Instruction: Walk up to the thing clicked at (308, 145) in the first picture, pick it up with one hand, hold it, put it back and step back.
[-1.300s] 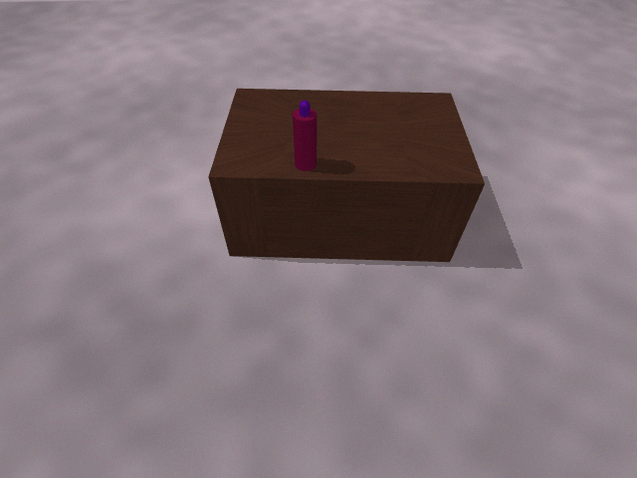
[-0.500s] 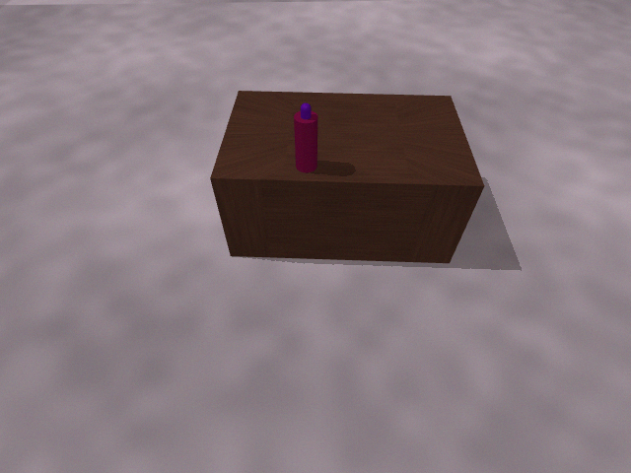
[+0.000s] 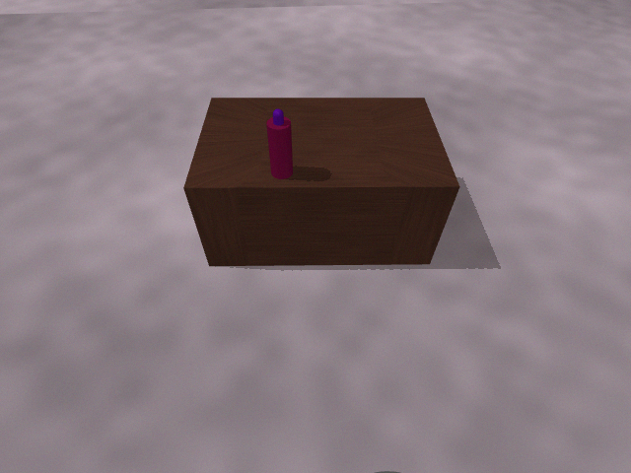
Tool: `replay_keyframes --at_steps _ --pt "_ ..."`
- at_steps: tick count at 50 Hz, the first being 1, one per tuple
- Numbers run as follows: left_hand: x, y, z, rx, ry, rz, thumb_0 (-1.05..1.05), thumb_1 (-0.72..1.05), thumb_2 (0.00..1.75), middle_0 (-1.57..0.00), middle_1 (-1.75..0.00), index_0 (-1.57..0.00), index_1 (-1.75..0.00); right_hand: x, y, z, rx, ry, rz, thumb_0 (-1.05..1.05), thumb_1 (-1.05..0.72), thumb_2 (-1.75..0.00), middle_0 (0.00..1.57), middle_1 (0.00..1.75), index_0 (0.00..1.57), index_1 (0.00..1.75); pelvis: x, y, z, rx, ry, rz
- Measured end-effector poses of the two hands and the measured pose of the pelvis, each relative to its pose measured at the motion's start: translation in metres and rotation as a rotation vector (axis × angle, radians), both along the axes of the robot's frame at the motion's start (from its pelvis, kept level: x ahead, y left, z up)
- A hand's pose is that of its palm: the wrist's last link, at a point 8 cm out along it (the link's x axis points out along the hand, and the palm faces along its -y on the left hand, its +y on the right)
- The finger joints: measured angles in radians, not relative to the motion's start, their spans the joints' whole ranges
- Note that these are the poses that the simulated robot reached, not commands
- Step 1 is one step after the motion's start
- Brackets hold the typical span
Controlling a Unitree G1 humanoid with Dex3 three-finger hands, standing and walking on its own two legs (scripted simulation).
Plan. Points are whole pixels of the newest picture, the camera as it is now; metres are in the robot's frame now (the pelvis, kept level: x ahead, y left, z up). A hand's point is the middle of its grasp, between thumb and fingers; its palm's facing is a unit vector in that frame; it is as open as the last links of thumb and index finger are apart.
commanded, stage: walk up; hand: left
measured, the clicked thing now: (280, 143) +1.07 +0.10 -0.24
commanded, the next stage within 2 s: none
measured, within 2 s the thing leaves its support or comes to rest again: neither
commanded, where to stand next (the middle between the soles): +0.68 -0.05 m, yaw -1 degrees
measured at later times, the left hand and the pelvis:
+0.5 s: hand (164, 448) +0.19 +0.23 -0.16, palm faces +0.00 -0.95 -0.32, open 7.4 cm; pelvis +0.16 -0.04 -0.01, yaw +1 degrees
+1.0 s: hand (206, 281) +0.48 +0.22 -0.14, palm faces -0.09 -0.91 -0.41, open 7.4 cm; pelvis +0.36 -0.06 -0.03, yaw -2 degrees
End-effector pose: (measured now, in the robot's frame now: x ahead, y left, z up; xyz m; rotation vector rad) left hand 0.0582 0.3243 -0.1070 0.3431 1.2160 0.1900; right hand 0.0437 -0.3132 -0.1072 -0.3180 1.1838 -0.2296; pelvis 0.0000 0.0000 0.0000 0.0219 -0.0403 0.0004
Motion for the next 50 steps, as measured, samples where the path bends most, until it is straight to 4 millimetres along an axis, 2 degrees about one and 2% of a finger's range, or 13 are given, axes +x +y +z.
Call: replay_keyframes --at_steps 3,5,7,9,16,23,28,30,37,41,45,50 --pt "0.021 -0.008 0.006 0.019 -0.011 -0.027 0.01 0.91 0.9 -0.2 -0.3 -0.2 -0.3 -0.004 -0.026 -0.004 -0.013 0.034 -0.025 0.01 -0.9 -0.9 0.2 0.3 0.2 0.3 0.016 -0.014 -0.004 0.006 -0.01 -0.018" --pt "0.036 -0.015 0.007 0.04 -0.027 -0.04 0.01 0.91 0.9 -0.2 -0.3 -0.2 -0.3 0.0 -0.046 -0.012 -0.02 0.048 -0.037 0.01 -0.9 -0.9 0.2 0.3 0.2 0.3 0.029 -0.026 -0.01 0.008 -0.019 -0.026" --pt "0.047 -0.023 0.005 0.068 -0.063 -0.038 0.01 0.9 0.9 -0.2 -0.3 -0.2 -0.3 0.01 -0.063 -0.023 -0.032 0.061 -0.034 0.01 -0.9 -0.9 0.2 0.3 0.2 0.3 0.04 -0.038 -0.021 -0.015 -0.032 -0.018" --pt "0.053 -0.032 0.005 0.073 -0.087 -0.02 0.01 0.91 0.9 -0.2 -0.3 -0.2 -0.3 0.026 -0.07 -0.026 -0.031 0.069 -0.031 0.01 -0.9 -0.9 0.2 0.3 0.2 0.3 0.051 -0.046 -0.022 -0.026 -0.04 -0.013" --pt "0.067 -0.058 0.01 0.02 -0.069 0.025 0.01 0.9 0.9 -0.2 -0.3 -0.2 -0.3 0.099 -0.067 -0.007 0.009 -0.011 0.035 0.01 -0.9 -0.9 0.2 0.3 0.2 0.3 0.092 -0.053 -0.005 -0.041 -0.035 -0.005" --pt "0.109 -0.054 -0.005 -0.028 -0.059 0.026 0.01 0.9 0.9 -0.2 -0.31 -0.2 -0.3 0.163 -0.053 0.009 -0.007 -0.019 0.086 0.01 -0.9 -0.9 0.2 0.3 0.2 0.3 0.145 -0.046 -0.005 -0.056 -0.017 0.006" --pt "0.155 -0.034 -0.028 -0.044 -0.042 0.001 0.01 0.9 0.9 -0.2 -0.31 -0.2 -0.3 0.218 -0.039 0.01 -0.06 -0.073 0.096 0.01 -0.9 -0.9 0.2 0.3 0.2 0.3 0.189 -0.026 -0.02 -0.039 -0.013 0.002" --pt "0.177 -0.031 -0.032 -0.043 -0.021 -0.015 0.01 0.9 0.9 -0.2 -0.31 -0.2 -0.3 0.233 -0.032 0.014 -0.067 -0.117 0.078 0.01 -0.9 -0.9 0.2 0.3 0.2 0.3 0.204 -0.021 -0.02 -0.037 -0.014 -0.004" --pt "0.261 -0.027 -0.017 -0.042 -0.053 -0.075 0.01 0.91 0.9 -0.2 -0.3 -0.2 -0.3 0.256 -0.024 0.025 -0.054 -0.101 0.025 0.0 -0.9 -0.9 0.2 0.3 0.2 0.3 0.257 -0.02 -0.007 -0.018 -0.015 -0.031" --pt "0.307 -0.033 -0.006 -0.032 -0.061 -0.107 0.01 0.91 0.9 -0.2 -0.3 -0.2 -0.3 0.265 -0.031 0.019 -0.038 -0.058 0.004 0.01 -0.9 -0.9 0.2 0.3 0.2 0.3 0.287 -0.025 -0.005 -0.011 -0.013 -0.041" --pt "0.357 -0.046 0.003 -0.009 -0.088 -0.131 0.01 0.91 0.9 -0.2 -0.3 -0.2 -0.3 0.28 -0.047 0.003 -0.015 -0.014 -0.021 0.01 -0.9 -0.9 0.2 0.3 0.2 0.3 0.321 -0.037 -0.009 -0.001 -0.011 -0.044" --pt "0.414 -0.066 0.005 0.04 -0.178 -0.128 0.01 0.9 0.9 -0.2 -0.3 -0.2 -0.3 0.318 -0.07 -0.028 0.003 0.026 -0.028 0.01 -0.9 -0.9 0.2 0.3 0.2 0.3 0.365 -0.061 -0.027 -0.017 -0.021 -0.035"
